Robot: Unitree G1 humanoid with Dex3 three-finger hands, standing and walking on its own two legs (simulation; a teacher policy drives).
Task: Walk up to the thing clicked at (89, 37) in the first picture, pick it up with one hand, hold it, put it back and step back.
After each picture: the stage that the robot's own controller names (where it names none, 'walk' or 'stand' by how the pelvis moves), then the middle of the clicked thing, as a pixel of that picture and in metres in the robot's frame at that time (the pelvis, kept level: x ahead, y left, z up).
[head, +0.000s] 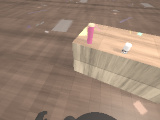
stand; (90, 34) +0.97 +0.02 -0.01
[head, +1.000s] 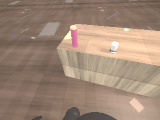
walk; (74, 37) +0.84 +0.23 +0.01
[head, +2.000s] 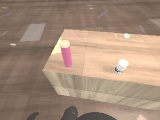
stand; (66, 55) +0.50 +0.22 +0.03
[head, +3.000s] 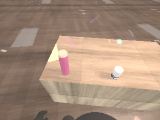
stand; (64, 63) +0.46 +0.21 -0.01
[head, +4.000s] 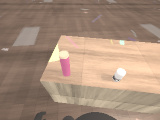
stand; (65, 64) +0.44 +0.20 -0.01
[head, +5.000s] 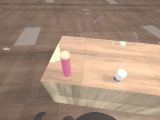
stand; (66, 65) +0.44 +0.20 -0.01
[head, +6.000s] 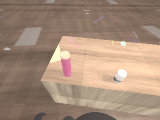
stand; (66, 65) +0.44 +0.20 -0.01
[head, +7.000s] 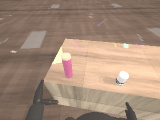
rise first; (67, 66) +0.44 +0.20 -0.01
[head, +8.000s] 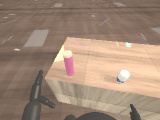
go down; (69, 64) +0.46 +0.20 +0.00
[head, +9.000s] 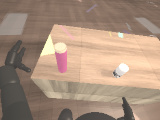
go down; (61, 59) +0.43 +0.19 +0.04
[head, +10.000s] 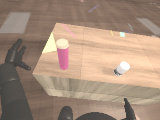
approach; (63, 56) +0.45 +0.18 +0.05
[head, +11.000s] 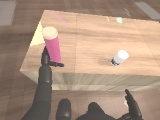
close; (53, 48) +0.46 +0.20 +0.09
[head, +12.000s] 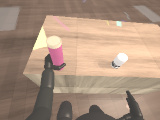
lift; (57, 56) +0.42 +0.19 +0.08
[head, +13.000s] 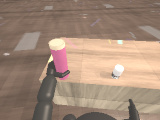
lift; (60, 62) +0.33 +0.17 +0.19
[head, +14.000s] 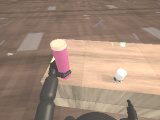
hold; (62, 62) +0.33 +0.17 +0.18
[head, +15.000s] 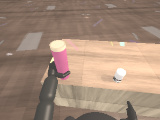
hold; (61, 62) +0.33 +0.17 +0.18
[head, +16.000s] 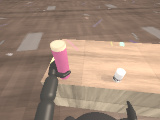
crouch; (62, 62) +0.33 +0.17 +0.18
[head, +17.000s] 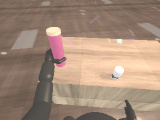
crouch; (57, 49) +0.42 +0.20 +0.19
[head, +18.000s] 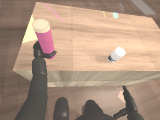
lower; (46, 43) +0.49 +0.22 +0.08
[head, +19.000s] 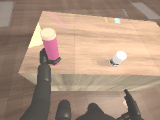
lower; (52, 50) +0.46 +0.21 +0.08
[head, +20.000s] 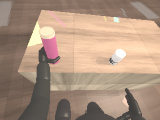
lower; (51, 48) +0.46 +0.21 +0.09
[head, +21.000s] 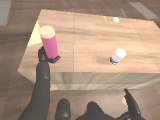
lower; (51, 48) +0.46 +0.21 +0.09
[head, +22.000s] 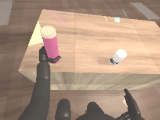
loosen; (51, 48) +0.46 +0.21 +0.09
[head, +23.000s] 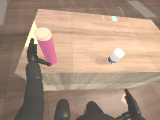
withdraw; (48, 49) +0.45 +0.21 +0.08
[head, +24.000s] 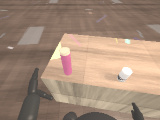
sink last; (66, 62) +0.44 +0.20 +0.04
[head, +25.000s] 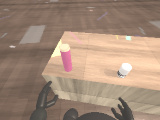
stand; (66, 59) +0.46 +0.21 +0.04
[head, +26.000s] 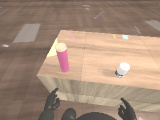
stand; (63, 59) +0.44 +0.21 +0.05
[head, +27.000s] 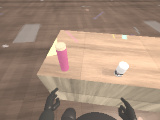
stand; (63, 58) +0.45 +0.22 +0.06
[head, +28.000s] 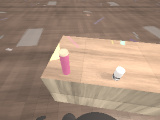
stand; (65, 63) +0.46 +0.21 +0.00
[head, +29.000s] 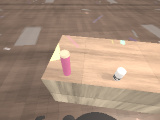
stand; (66, 64) +0.45 +0.20 -0.01
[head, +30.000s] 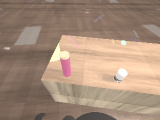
stand; (66, 65) +0.44 +0.20 -0.01
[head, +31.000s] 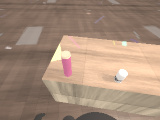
walk; (67, 65) +0.44 +0.19 -0.01
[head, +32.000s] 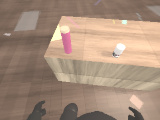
walk; (66, 41) +0.60 +0.23 +0.02
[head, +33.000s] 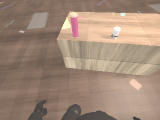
walk; (74, 25) +0.90 +0.22 +0.01
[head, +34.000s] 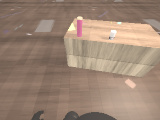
walk; (79, 27) +1.09 +0.20 +0.01
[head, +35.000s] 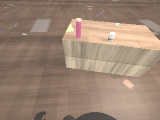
stand; (78, 29) +1.05 +0.17 -0.01
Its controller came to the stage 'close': yes
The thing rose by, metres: 0.21
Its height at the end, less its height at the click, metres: +0.00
